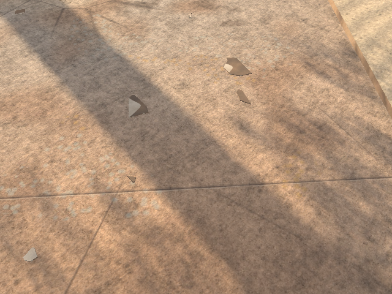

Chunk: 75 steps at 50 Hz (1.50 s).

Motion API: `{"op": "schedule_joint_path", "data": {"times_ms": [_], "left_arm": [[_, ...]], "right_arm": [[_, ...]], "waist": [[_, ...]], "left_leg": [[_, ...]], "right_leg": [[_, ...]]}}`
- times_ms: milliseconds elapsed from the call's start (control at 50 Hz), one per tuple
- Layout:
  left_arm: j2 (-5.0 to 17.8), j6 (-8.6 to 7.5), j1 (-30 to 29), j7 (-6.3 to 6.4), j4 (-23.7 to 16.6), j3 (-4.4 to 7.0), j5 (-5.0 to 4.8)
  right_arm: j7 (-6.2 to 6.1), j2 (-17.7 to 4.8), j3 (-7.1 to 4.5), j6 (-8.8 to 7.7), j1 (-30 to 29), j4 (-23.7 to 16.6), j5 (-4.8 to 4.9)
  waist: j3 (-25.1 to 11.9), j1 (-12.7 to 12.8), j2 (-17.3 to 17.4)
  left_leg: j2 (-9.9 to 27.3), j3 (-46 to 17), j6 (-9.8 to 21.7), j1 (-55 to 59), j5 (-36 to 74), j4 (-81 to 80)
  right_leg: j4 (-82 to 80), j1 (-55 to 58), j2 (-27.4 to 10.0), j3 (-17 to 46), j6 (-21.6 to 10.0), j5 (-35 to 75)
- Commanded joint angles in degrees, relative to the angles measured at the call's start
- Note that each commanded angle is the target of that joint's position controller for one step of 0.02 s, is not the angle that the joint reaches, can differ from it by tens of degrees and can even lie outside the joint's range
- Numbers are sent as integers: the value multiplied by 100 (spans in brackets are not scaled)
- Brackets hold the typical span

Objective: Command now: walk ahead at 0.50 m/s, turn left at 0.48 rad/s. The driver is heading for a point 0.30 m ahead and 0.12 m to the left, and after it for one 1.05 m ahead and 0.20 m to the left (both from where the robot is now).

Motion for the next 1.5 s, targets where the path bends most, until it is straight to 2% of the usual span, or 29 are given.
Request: {"op": "schedule_joint_path", "data": {"times_ms": [20,100,160,180,200,220,240,280,320,400,480,600,640,660,680,700,720,740,760,820,860,940,980,1000,1040,1120,1400,1460,1500], "left_arm": [[963,3,-92,68,-285,221,-62],[1157,214,-19,109,-206,282,-159],[1328,364,-333,197,-335,314,-211],[1200,331,-379,221,-418,251,-208],[338,206,325,136,-699,-6,109],[693,26,184,48,-698,-32,9],[1029,-27,-493,17,-851,70,-223],[924,4,-737,121,-895,38,-98],[1019,183,-585,168,-906,97,-32],[714,345,-538,240,-897,6,29],[695,416,-1042,216,-1007,-20,-10],[769,358,-1423,113,-1126,12,-50],[749,281,-1243,69,-1106,35,-44],[769,232,-1123,57,-1088,44,0],[1084,210,-1056,88,-1156,88,120],[1313,282,-1179,118,-1125,130,213],[828,298,-882,104,-1028,25,160],[793,295,-809,83,-1017,5,95],[866,317,-848,85,-992,32,49],[819,426,-1287,85,-991,0,-24],[755,519,-1295,80,-954,-1,-13],[741,572,-1074,72,-821,-26,-90],[611,473,-815,26,-744,-98,8],[407,425,-660,3,-727,-136,54],[560,423,-1076,17,-667,-108,88],[552,474,-950,116,-501,-89,19],[549,561,-773,239,272,-30,-41],[473,573,-760,251,429,-34,-92],[456,428,-1126,214,238,-42,-158]], "right_arm": [[128,-122,31,-86,-643,-595,-9],[267,-240,-15,-67,-880,-948,2],[236,-777,-318,-17,499,-747,-36],[130,-1142,-492,4,1316,-580,-74],[36,-1872,-597,12,1210,-628,-132],[71,-1609,-506,-46,1321,-919,-165],[107,-1271,-404,-78,1077,-953,-186],[77,-887,-310,-80,431,-963,-10],[23,-829,-276,-40,94,-1084,-131],[-99,-1039,-343,16,93,-1001,-125],[-247,-1054,-343,224,102,-992,-46],[-274,-882,-257,358,167,-987,-112],[-271,-777,-195,357,31,-1004,-75],[-271,-683,-156,340,36,-1004,-78],[-265,-432,-74,300,271,-1036,-203],[-262,-375,-62,269,852,-975,-210],[-270,-723,-120,266,584,-999,-248],[-277,-997,-219,301,350,-991,-171],[-297,-962,-247,363,260,-922,-128],[-269,-529,-136,503,304,-822,-98],[-236,-237,-28,479,187,-786,-101],[-189,-294,-63,451,313,-575,-98],[-219,-705,-110,450,190,-694,-247],[-201,-831,-151,447,75,-567,-272],[-135,-321,-16,358,-76,-596,-325],[-175,-383,-9,182,179,-428,-254],[-200,-216,36,99,477,3,-195],[-232,-458,-58,157,710,173,-128],[-247,-747,-138,130,902,195,-73]], "waist": [[376,119,-369],[306,26,-518],[-571,-839,-723],[-1032,-1275,-401],[-1653,-527,1339],[-2989,-846,781],[-2463,-1006,196],[-1091,-570,-422],[-817,-228,-209],[-922,-129,-23],[-1067,-290,233],[-914,-503,559],[-857,-334,626],[-802,-235,556],[-1036,-385,-94],[-1011,-790,-1387],[-1088,-461,-1604],[-992,-301,-1275],[-962,-308,-989],[-699,-500,-989],[-747,-391,-1283],[-849,-407,-1318],[-856,-249,-675],[-765,35,343],[-363,-187,195],[-111,-213,149],[-183,-245,-206],[-18,-368,211],[525,-558,765]], "left_leg": [[-21,325,89,-8,264,-639],[-283,711,371,39,-623,-1015],[-1015,1124,765,1997,-960,-1294],[-874,618,1011,3562,100,-1709],[785,-2003,2015,5920,2052,-1342],[1512,-3945,2735,6475,1945,-2054],[1269,-3034,2383,6054,2300,-2191],[739,-1843,1873,4346,2211,-2344],[483,-1491,1762,3194,2376,-2647],[166,-1010,1645,2680,2960,-2586],[-49,-1123,1312,2702,1841,-2409],[108,-1778,1185,3070,1044,-1951],[-3,-1909,1020,3091,879,-1686],[-201,-1870,810,2886,495,-1536],[-577,-1484,505,2540,-543,-933],[-1322,-762,119,1722,-3052,-217],[-1159,-606,-188,1359,-4043,507],[-1083,-601,-321,1206,-4027,1208],[-1058,-574,-421,1089,-3842,1595],[-845,-297,-578,1551,-3344,903],[-799,81,-598,2057,-3048,-131],[-838,325,-350,3055,-1336,-2328],[-187,-382,9,3736,-285,-2366],[-74,-503,305,3110,-1061,-2229],[-226,-496,300,2412,-2143,-2487],[-354,-369,123,2321,-1644,-2364],[-495,-209,146,2587,-883,-2257],[-378,-573,464,2591,-3393,-2723],[456,-1807,1009,2615,-4836,-3431]], "right_leg": [[-460,-127,-1739,302,-706,2024],[211,648,-1976,83,-550,3453],[2442,412,-1728,-144,-241,5790],[3994,-627,-1430,-185,81,4621],[6249,-3310,-361,30,536,-1500],[7307,-3871,74,1488,581,-2647],[7263,-4166,-286,1813,456,-2159],[6321,-4141,-691,1622,439,-1419],[5891,-3420,-785,1632,498,-1093],[4765,-3214,-568,1498,776,-541],[3773,-3082,-381,1581,877,264],[2667,-2820,-269,1644,719,25],[1728,-2272,-267,1550,502,458],[1051,-1694,-435,1630,326,1441],[1057,-957,-1327,2390,-2,3013],[1205,-430,-2200,3369,-950,4502],[993,-467,-2634,4077,-1550,4221],[991,-459,-2469,3912,-1532,3835],[1043,-472,-2219,3581,-1333,3503],[950,-1045,-1612,2631,-879,2834],[973,-1107,-1335,2257,-799,2825],[1133,-1129,-1279,2249,-683,1904],[1295,-1781,-1044,2058,-91,610],[1305,-1580,-543,1473,227,-133],[1461,-1234,-490,1389,465,105],[1519,-1244,-539,1459,374,515],[1532,-1005,-568,1481,485,1051],[2111,-1528,-118,955,444,-841],[2872,-2539,-140,867,313,-1233]]}}
Velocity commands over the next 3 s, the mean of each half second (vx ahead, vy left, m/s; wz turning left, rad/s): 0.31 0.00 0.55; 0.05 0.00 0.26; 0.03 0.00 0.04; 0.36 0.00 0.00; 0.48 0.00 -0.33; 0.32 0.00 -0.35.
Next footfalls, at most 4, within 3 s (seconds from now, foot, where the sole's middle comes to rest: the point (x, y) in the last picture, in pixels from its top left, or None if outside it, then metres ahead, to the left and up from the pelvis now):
0.18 left None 0.28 0.14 -0.78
0.66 right None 0.43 -0.04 -0.78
0.96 left None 0.27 0.19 -0.78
2.12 left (119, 237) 0.67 0.35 -0.78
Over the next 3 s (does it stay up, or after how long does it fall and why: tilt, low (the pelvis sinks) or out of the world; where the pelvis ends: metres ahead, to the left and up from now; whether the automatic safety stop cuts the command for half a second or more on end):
stays up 0.97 0.25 0.00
